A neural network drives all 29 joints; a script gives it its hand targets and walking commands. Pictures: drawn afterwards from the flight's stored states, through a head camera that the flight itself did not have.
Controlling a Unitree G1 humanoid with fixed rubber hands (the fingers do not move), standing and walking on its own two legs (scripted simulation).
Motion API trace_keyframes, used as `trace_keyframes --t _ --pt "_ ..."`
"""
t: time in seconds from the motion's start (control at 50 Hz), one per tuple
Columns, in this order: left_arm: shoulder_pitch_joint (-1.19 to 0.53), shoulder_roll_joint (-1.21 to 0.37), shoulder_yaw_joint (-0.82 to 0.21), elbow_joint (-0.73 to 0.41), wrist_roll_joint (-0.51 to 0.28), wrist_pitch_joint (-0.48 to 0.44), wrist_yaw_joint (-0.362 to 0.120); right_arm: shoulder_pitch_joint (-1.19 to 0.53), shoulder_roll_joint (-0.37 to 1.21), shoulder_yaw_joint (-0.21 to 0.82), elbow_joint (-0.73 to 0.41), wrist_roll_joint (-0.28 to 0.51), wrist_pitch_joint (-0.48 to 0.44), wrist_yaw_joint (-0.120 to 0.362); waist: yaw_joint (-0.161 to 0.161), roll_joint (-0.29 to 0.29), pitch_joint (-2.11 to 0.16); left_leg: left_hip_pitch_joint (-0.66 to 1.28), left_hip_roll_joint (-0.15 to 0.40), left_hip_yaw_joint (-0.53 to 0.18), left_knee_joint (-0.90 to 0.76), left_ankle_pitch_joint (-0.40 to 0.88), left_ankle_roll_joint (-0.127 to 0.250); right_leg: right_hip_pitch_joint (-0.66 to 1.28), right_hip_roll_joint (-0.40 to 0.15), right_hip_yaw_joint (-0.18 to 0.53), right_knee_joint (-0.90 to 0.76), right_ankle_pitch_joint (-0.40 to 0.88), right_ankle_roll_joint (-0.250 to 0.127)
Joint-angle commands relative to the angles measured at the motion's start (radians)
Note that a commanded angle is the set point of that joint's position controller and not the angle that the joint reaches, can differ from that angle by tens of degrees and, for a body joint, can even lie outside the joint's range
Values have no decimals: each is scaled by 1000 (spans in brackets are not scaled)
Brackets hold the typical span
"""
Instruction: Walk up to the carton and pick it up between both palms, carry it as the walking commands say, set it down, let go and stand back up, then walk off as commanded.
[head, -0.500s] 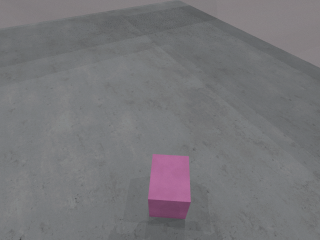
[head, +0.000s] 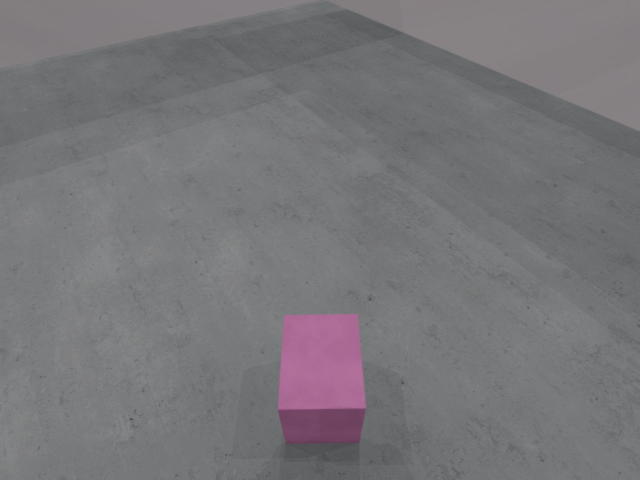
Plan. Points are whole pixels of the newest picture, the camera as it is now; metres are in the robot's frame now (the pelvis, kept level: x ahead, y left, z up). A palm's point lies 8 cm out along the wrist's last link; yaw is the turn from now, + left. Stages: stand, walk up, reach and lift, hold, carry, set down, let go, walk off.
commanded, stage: walk up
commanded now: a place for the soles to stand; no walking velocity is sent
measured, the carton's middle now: (321, 379) +0.54 +0.01 -0.63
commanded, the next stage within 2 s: stand in 1.46 s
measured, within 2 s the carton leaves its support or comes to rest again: neither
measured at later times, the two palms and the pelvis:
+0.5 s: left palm out of the picture +0.15 +0.30 -0.12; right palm (547, 469) +0.19 -0.30 -0.13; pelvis +0.06 -0.01 -0.02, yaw -3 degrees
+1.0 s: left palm (111, 454) +0.20 +0.29 -0.09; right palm out of the picture +0.16 -0.31 -0.11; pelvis +0.07 +0.00 +0.01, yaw -4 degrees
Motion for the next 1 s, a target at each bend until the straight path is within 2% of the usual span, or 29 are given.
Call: trace_keyframes --t 0.0,0.02,0.04,0.06,0.1,0.12,0.2,0.26,0.28,0.3,0.32,0.34,0.36,0.38,0.4,0.44,0.46,0.5,0.52,0.54,0.58,0.6,0.62,0.64,0.66,0.68,0.72,0.76,0.98 --pt "37 171 47 -81 -5 -57 8 -102 -234 -46 -123 9 -4 -2 67 75 -16 -78 246 -173 -37 106 150 57 -3 2 -227 91 -30" --pt "114 243 69 -54 2 -65 20 -156 -161 -21 -153 18 -1 2 117 -146 -9 -273 98 -24 254 189 67 227 -103 224 -356 146 -70" --pt "190 354 97 -65 -11 -75 27 -154 -135 -18 -192 17 -5 -1 138 -334 26 -545 -41 8 479 -165 8 377 -299 556 -430 361 -179" --pt "199 346 94 -70 -24 -69 29 -151 -197 -32 -178 4 -2 -16 125 -150 53 -533 12 -150 554 -236 22 326 -371 571 -347 606 -260" --pt "137 267 71 -113 -41 -71 51 -86 -177 -25 -166 34 1 -13 50 -10 47 -551 37 -163 552 -155 15 392 -291 293 -249 906 -224" --pt "115 250 69 -125 -42 -66 61 -83 -167 -26 -163 29 4 -9 35 -27 49 -533 42 -158 487 -117 6 364 -259 234 -255 909 -205" --pt "47 214 57 -192 -25 -49 60 -68 -128 -11 -164 26 26 4 28 -102 14 -319 21 -65 249 28 -9 180 -149 65 -230 909 -142" --pt "16 217 45 -206 -40 -31 62 -42 -117 -6 -141 25 22 -10 9 -91 -59 -126 4 -34 77 218 6 101 -141 54 -143 838 -109" --pt "-9 210 40 -217 -48 -22 61 -23 -118 -10 -127 21 20 -15 -8 -81 -83 -18 -9 -17 4 312 15 44 -121 42 -91 765 -88" --pt "-23 200 38 -223 -55 -15 61 21 -134 -18 -116 16 19 -24 -35 -11 -96 80 5 -50 -40 387 36 -18 -88 38 -4 715 -61" --pt "4 177 34 -228 -66 -11 58 56 -190 -31 -119 10 17 -33 -56 92 -137 168 145 -171 -46 655 102 -90 -19 7 144 505 -8" --pt "31 149 28 -228 -78 2 58 26 -219 -29 -142 13 13 -40 -34 206 -171 165 332 -393 -77 730 219 -143 70 31 306 -8 29" --pt "69 178 37 -206 -78 25 64 -24 -225 -21 -157 23 9 -43 -20 118 -166 6 390 -444 -91 523 308 -74 48 138 371 -200 26" --pt "105 169 27 -175 -68 30 68 -112 -238 -19 -171 17 11 -46 19 143 -133 -94 410 -466 -96 394 305 -62 9 124 322 -213 17" --pt "110 162 31 -160 -58 25 68 -169 -230 -17 -187 17 20 -46 38 167 -84 -188 375 -407 -108 288 268 -24 2 96 235 -175 6" --pt "136 185 44 -132 -32 10 57 -212 -216 -12 -180 24 40 -39 71 128 -62 -244 243 -256 -7 264 132 19 -5 104 -51 50 -27" --pt "87 240 61 -148 -14 6 53 -166 -213 -13 -170 30 48 -34 40 50 -23 -287 167 -215 67 189 71 -35 -70 253 -161 42 -63" --pt "-42 318 73 -185 -22 1 43 -161 -188 -26 -176 29 56 -26 7 -134 33 -239 -15 -72 275 -86 7 -194 -238 395 -277 142 -157" --pt "-104 322 77 -208 -15 -2 49 -149 -177 -29 -171 26 59 -24 0 -177 39 -180 -6 -114 393 -149 17 -268 -277 423 -245 230 -204" --pt "-118 295 66 -220 -22 -6 54 -140 -173 -27 -172 31 59 -20 -10 -147 35 -175 -12 -127 400 -144 26 -238 -251 351 -200 363 -203" --pt "-129 253 52 -232 -25 -7 60 -103 -141 -23 -162 33 47 -23 -26 -138 -14 -206 -2 -96 193 -3 30 -39 -163 202 -58 655 -124" --pt "-102 240 50 -229 -31 -5 61 -95 -149 -25 -154 28 36 -24 -12 -90 -64 -139 22 -103 73 300 30 5 -120 169 3 657 -77" --pt "-90 205 43 -231 -37 -5 60 -87 -187 -34 -147 14 25 -29 -1 10 -145 -42 116 -188 57 546 65 19 -75 132 88 597 -34" --pt "-80 184 39 -243 -53 -3 58 -104 -208 -31 -161 10 13 -31 9 49 -220 46 208 -315 51 646 136 -36 -12 115 173 435 4" --pt "-43 157 30 -221 -56 3 59 -128 -210 -19 -161 20 6 -27 23 89 -250 59 272 -355 44 684 211 -51 2 108 136 158 22" --pt "-32 163 27 -193 -51 3 61 -146 -214 -18 -154 26 5 -27 23 118 -241 6 292 -363 45 637 216 -17 -2 94 71 113 22" --pt "-30 175 32 -149 -34 -9 60 -216 -184 -6 -143 25 17 -28 50 87 -163 -114 202 -249 76 512 109 73 -30 125 -86 324 -1" --pt "-97 220 40 -148 -31 -13 56 -181 -169 -1 -118 37 22 -33 15 17 -135 -123 105 -151 108 435 30 68 -98 189 -123 517 -43" --pt "-177 180 11 -60 -34 -10 42 -218 -173 14 -15 29 15 -21 12 17 -73 -47 139 -172 -127 283 23 55 -75 152 -281 301 -3"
